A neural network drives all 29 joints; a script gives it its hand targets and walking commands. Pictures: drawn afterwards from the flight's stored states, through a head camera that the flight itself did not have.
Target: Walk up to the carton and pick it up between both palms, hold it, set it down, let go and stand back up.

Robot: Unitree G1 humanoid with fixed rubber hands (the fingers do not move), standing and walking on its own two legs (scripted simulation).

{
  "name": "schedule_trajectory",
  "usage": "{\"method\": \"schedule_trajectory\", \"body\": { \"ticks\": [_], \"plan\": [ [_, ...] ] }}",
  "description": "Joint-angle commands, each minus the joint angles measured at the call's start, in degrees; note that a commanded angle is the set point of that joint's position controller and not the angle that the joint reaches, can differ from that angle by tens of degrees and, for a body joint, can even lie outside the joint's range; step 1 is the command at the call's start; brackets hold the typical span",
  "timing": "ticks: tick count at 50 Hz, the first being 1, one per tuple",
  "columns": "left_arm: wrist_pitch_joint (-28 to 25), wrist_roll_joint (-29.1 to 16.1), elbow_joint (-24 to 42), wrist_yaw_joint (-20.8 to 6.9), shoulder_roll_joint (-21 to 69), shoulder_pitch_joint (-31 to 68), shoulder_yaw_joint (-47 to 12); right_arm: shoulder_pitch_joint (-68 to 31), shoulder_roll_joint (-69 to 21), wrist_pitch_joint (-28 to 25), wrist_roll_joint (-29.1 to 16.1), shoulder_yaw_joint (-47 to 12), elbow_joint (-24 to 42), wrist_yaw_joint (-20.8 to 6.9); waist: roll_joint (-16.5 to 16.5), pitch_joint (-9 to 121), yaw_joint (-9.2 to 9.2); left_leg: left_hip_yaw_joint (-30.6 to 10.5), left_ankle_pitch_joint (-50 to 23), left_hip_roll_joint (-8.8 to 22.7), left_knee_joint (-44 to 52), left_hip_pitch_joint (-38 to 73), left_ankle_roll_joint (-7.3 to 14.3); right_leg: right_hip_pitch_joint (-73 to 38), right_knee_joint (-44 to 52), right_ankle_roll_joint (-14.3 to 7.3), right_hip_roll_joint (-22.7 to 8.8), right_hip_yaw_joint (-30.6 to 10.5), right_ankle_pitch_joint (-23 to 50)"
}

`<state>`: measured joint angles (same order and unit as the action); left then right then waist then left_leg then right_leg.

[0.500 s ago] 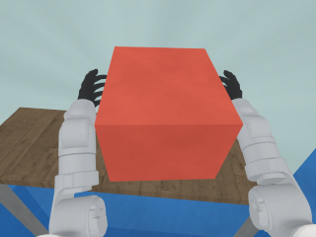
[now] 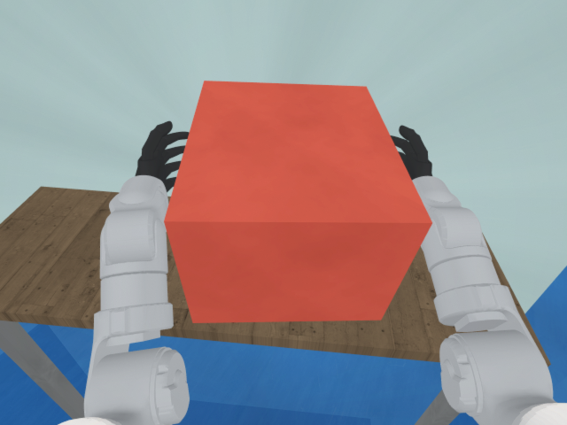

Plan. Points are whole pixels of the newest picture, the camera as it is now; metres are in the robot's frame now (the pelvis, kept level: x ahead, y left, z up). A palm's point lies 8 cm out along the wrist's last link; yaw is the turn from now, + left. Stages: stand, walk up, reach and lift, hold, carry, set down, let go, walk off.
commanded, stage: hold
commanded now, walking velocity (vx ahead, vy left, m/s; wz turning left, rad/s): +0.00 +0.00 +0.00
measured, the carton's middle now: (287, 193) +0.39 -0.01 +0.17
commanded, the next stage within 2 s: none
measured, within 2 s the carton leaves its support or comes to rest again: neither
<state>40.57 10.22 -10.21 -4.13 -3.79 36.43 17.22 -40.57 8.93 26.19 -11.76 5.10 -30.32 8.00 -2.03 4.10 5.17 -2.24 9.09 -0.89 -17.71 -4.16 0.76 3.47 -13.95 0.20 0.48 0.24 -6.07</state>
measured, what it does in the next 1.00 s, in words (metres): stands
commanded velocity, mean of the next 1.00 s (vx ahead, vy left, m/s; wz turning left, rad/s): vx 0.00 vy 0.00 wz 0.00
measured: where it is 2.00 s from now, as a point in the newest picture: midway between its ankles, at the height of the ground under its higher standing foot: outside the picture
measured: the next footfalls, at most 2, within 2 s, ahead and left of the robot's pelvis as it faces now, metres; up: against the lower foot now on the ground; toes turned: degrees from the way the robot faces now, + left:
none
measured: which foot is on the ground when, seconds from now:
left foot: down 0.00-1.00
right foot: down 0.00-1.00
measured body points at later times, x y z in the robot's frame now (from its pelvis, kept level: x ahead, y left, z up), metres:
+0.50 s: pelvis +0.01 +0.00 +0.00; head -0.05 +0.02 +0.45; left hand +0.39 +0.16 +0.21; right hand +0.38 -0.20 +0.21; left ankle +0.01 +0.11 -0.75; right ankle +0.02 -0.12 -0.75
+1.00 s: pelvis +0.00 +0.00 +0.00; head -0.06 +0.03 +0.45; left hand +0.39 +0.17 +0.22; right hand +0.38 -0.19 +0.21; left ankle +0.01 +0.11 -0.75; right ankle +0.02 -0.12 -0.75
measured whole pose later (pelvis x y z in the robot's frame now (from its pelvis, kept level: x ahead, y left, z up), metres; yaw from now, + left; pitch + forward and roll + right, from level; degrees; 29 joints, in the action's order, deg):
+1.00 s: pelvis +0.00 +0.00 +0.00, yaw +0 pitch -3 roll -1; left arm 40.3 10.4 -12.8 -3.6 -4.1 38.6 17.2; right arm -42.6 9.4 24.7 -12.3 5.6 -34.0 7.4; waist -2.4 5.1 4.4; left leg -1.5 8.9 -1.0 -17.5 -5.3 0.8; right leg 5.1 -14.6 0.2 0.4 -0.3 -6.2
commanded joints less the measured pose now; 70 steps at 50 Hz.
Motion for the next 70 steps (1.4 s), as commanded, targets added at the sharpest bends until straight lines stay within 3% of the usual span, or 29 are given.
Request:
{"method": "schedule_trajectory", "body": {
  "ticks": [1, 7, 13, 17, 23, 30, 39, 45, 46, 48, 54, 59, 67, 70],
  "plan": [
    [-3.3, -7.3, 4.3, -6.6, 32.5, 36.7, -26.7, -43.2, -33.8, -4.3, -5.5, -19.4, 17.4, -7.7, 2.5, 18.2, -0.01, 1.7, -5.4, -0.9, 3.1, 0.8, -1.4, -6.4, 0.0, 0.2, 2.8, 1.5, 3.0],
    [-2.6, -6.5, 4.6, -6.7, 32.9, 35.6, -26.5, -41.6, -31.9, -4.3, -5.8, -18.2, 14.9, -8.2, 4.1, 17.3, 0.9, 1.4, -8.0, -0.5, 2.6, 1.9, -2.7, -6.9, 0.1, -0.3, 2.9, 1.4, 3.9],
    [-2.9, -7.5, 8.7, -6.5, 32.7, 34.7, -28.2, -40.7, -32.4, -4.3, -8.2, -20.3, 19.3, -7.3, 4.1, 20.3, 1.54, 1.4, -16.5, -1.4, 0.0, 4.6, -3.6, -8.9, -0.8, 0.3, 3.4, 1.6, 11.4],
    [-2.9, -7.3, 10.5, -6.6, 31.3, 33.0, -27.9, -39.4, -33.1, -4.0, -9.3, -22.4, 22.5, -6.3, 2.7, 20.8, 1.09, 1.6, -18.9, -2.2, -0.7, 4.4, -3.0, -11.1, -1.6, 1.1, 3.4, 1.5, 16.8],
    [-2.1, -6.1, 10.9, -7.4, 29.6, 30.6, -26.5, -37.9, -33.6, -3.3, -9.3, -24.0, 23.9, -5.4, 0.9, 18.8, 0.1, 2.0, -16.0, -2.7, 0.5, 1.9, -1.7, -13.5, -2.0, 2.1, 2.7, 0.9, 20.0],
    [-2.3, -7.1, 10.8, -7.5, 30.0, 33.2, -27.7, -39.3, -34.7, -3.2, -8.5, -23.4, 24.2, -5.5, 1.4, 18.7, 0.21, 2.1, -10.9, -2.6, 1.7, 0.5, -1.3, -11.7, -1.4, 2.1, 2.2, 0.7, 16.0],
    [-2.9, -7.0, 4.9, -7.1, 31.4, 36.9, -26.9, -41.9, -33.9, -3.8, -4.6, -18.4, 17.0, -7.5, 2.7, 16.6, 0.76, 2.1, -1.3, -1.2, 4.2, -0.7, -0.9, -6.3, 0.4, 0.6, 2.0, 1.2, 1.7],
    [-3.2, -6.9, 3.0, -6.7, 32.5, 37.1, -26.2, -43.5, -33.0, -4.6, -4.5, -17.6, 15.1, -8.2, 3.3, 18.3, 0.6, 1.5, -3.3, -0.6, 3.7, 0.5, -1.7, -6.7, 0.0, 0.1, 2.6, 1.6, 2.1],
    [-3.6, -7.2, 5.1, -6.1, 32.8, 37.9, -25.8, -45.0, -33.2, -5.5, -6.0, -19.1, 15.4, -8.8, 4.5, 20.0, -2.36, 1.9, -6.4, -0.5, 3.4, 0.6, -2.3, -5.4, -1.0, -0.2, 3.1, 2.4, 2.3],
    [-4.0, -7.8, 5.6, -4.9, 33.2, 38.4, -26.6, -46.3, -32.9, -6.4, -7.1, -20.1, 15.7, -9.4, 4.6, 21.1, -2.92, 1.8, -10.9, -0.3, 1.8, 2.5, -2.8, -4.4, -1.0, -0.5, 3.7, 2.5, 3.4],
    [-3.1, -7.9, 8.5, -4.6, 32.0, 32.7, -27.5, -41.4, -32.2, -5.9, -8.6, -22.3, 17.3, -8.4, 2.3, 22.0, -1.57, 2.0, -18.3, -1.0, -0.5, 6.3, -2.9, -7.7, -1.0, 0.0, 3.9, 1.6, 11.7],
    [-1.9, -6.8, 10.0, -7.1, 28.6, 31.2, -25.2, -38.1, -32.7, -3.7, -8.4, -22.2, 18.4, -6.0, 0.2, 17.4, -0.16, 2.5, -14.8, -2.3, 0.8, 1.7, -2.2, -12.7, -1.7, 1.9, 2.6, 0.9, 18.1],
    [-3.2, -8.2, 13.1, -8.4, 28.5, 35.1, -27.8, -38.1, -35.1, -3.2, -8.1, -22.0, 21.1, -4.9, 2.9, 17.1, 1.24, 2.2, -10.8, -2.8, 2.0, -1.4, -2.7, -13.5, -2.8, 2.7, 1.3, 1.0, 19.6],
    [-3.9, -8.9, 13.7, -7.6, 29.1, 35.0, -29.0, -39.1, -35.1, -3.8, -8.5, -22.7, 23.7, -5.1, 3.7, 20.7, 0.53, 1.9, -12.1, -2.8, 1.4, -0.4, -2.8, -13.4, -3.2, 2.4, 1.6, 1.2, 19.3]
  ]
}}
